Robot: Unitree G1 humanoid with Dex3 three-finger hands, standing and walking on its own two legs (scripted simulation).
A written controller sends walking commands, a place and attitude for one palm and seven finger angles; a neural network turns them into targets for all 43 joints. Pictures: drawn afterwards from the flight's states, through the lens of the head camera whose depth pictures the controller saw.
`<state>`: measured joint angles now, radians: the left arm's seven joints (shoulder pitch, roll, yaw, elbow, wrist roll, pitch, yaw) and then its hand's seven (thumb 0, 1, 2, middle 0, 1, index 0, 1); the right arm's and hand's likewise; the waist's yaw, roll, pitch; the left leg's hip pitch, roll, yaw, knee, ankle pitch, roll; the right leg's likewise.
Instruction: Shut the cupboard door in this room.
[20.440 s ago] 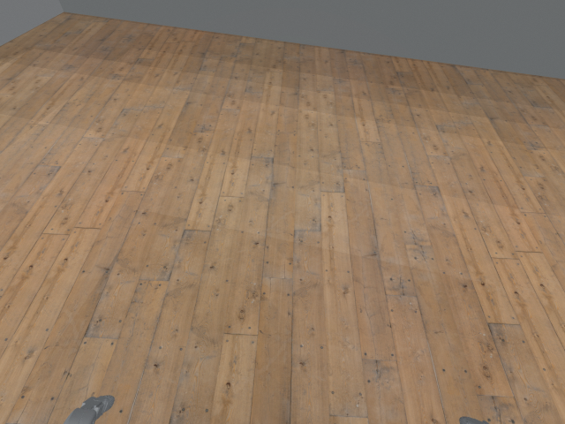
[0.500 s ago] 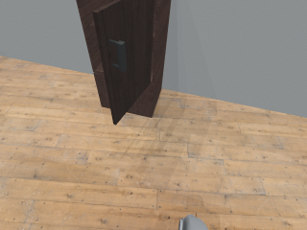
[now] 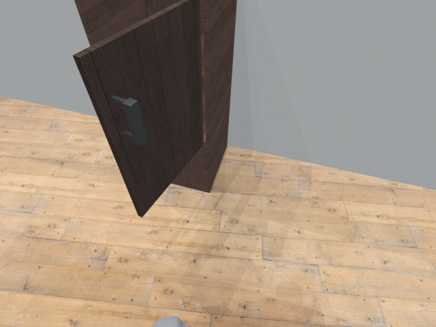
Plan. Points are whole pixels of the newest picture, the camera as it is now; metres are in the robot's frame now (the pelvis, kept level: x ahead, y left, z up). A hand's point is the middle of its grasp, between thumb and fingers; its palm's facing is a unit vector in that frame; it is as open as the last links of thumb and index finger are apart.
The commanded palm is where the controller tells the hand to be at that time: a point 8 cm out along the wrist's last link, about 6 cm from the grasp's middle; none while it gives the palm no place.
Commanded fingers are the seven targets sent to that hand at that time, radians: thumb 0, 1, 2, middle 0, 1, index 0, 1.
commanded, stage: take the last steps up to it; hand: left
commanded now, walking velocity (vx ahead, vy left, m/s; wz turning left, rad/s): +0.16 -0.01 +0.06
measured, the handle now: (128, 120) +0.54 +0.26 +0.06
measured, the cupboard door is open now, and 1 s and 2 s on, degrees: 77 77 77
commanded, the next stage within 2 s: come to a stop and stand still in 0.02 s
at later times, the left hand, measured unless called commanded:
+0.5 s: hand out of the picture +0.11 +0.17 -0.17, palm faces +0.06 -0.96 -0.28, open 7.4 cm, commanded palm none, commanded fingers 0.00 0.90 0.90 -0.20 -0.30 -0.20 -0.30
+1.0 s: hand out of the picture +0.01 +0.19 -0.18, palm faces +0.12 -0.97 -0.22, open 7.4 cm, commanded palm none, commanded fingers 0.00 0.90 0.90 -0.20 -0.30 -0.20 -0.30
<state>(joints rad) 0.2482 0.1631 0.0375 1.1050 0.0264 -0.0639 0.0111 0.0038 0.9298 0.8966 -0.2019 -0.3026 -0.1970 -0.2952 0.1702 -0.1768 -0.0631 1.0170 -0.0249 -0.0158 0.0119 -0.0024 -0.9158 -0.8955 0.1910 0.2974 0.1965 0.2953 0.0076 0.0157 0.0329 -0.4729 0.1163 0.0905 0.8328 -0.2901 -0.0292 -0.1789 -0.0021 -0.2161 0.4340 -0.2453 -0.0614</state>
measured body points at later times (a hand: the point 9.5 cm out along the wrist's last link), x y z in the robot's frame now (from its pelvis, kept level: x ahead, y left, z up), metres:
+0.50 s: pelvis +0.08 -0.03 -0.01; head +0.11 -0.05 +0.44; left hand +0.10 +0.22 -0.15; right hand +0.14 -0.27 -0.18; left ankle +0.08 +0.11 -0.73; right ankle +0.11 -0.13 -0.74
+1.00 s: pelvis +0.00 +0.00 +0.00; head -0.01 +0.01 +0.45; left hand +0.00 +0.25 -0.16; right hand +0.04 -0.24 -0.15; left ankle -0.04 +0.11 -0.74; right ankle +0.10 -0.13 -0.72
